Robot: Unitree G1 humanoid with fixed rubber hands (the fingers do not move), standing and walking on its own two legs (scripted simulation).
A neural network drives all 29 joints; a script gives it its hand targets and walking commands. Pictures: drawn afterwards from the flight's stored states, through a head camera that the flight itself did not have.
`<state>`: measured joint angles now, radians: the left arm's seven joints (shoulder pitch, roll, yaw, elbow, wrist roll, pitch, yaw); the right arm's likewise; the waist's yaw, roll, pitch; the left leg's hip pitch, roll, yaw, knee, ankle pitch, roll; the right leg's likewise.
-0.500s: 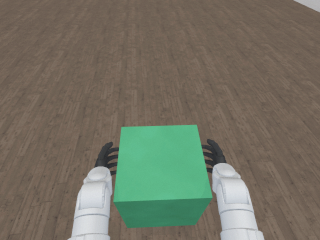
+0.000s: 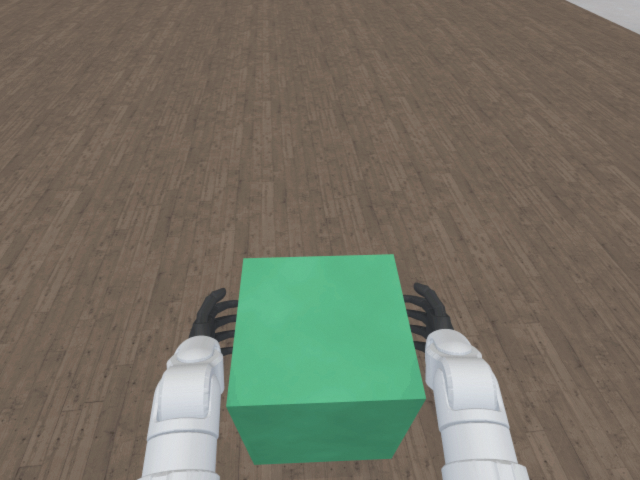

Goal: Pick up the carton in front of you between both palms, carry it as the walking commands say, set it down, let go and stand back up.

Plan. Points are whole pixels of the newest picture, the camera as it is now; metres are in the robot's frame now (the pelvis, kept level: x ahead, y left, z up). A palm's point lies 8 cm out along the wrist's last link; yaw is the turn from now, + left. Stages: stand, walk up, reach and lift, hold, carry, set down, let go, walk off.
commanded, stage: carry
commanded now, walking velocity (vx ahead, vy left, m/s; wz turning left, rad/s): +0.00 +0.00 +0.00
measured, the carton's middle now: (321, 363) +0.30 +0.00 -0.04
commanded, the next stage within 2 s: hold in 0.32 s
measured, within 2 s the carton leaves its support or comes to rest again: neither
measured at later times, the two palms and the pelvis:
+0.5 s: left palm (206, 361) +0.26 +0.14 +0.04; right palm (448, 355) +0.26 -0.16 +0.04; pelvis -0.02 +0.00 +0.01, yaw -1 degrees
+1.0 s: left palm (212, 347) +0.28 +0.14 +0.05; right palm (457, 362) +0.25 -0.16 +0.05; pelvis -0.03 +0.02 +0.00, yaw -6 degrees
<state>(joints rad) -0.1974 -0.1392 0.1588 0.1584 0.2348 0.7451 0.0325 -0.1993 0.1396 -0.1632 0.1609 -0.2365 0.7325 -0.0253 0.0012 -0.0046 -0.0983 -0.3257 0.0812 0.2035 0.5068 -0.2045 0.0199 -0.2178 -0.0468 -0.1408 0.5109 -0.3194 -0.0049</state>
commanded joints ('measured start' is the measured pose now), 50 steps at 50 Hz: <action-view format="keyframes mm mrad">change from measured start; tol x4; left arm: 1 -452 -901 -558 -77 -258 -44 -236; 16 -451 -903 -558 -78 -259 -43 -236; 17 -355 -915 -532 -101 -247 -37 -241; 18 -344 -885 -521 -127 -237 -50 -228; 24 -432 -885 -558 -118 -244 -64 -240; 44 -597 -987 -473 83 -205 -58 -300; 50 -734 -1008 -333 275 -149 -91 -302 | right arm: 1 -428 905 550 -56 250 -32 232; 16 -429 905 552 -58 251 -31 233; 17 -332 926 513 -50 235 -32 238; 23 -368 883 491 -43 205 -68 223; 44 -616 978 430 141 203 -86 306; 50 -774 935 293 312 126 -132 331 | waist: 1 0 6 -223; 16 -1 7 -226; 17 -3 -47 -123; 18 7 -13 -175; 32 8 -17 -52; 50 8 35 -10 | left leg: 1 156 102 -117 -56 194 -4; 16 151 103 -117 -58 185 -4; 17 404 -162 -270 -85 400 20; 20 501 -153 -286 -101 451 2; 23 441 -166 -279 -119 353 -13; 29 462 -165 -275 -130 173 -5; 43 461 -149 -284 -154 -40 -21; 50 365 -118 -320 -174 -239 -22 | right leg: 1 -4 -108 95 -87 203 -12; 16 -11 -108 97 -86 196 -14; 17 8 114 247 -146 454 -26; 18 35 108 257 -133 531 -21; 23 120 125 254 -188 399 -12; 34 -58 93 253 -240 58 -38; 44 -79 100 240 -233 -41 -44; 50 -87 116 227 -157 -103 -42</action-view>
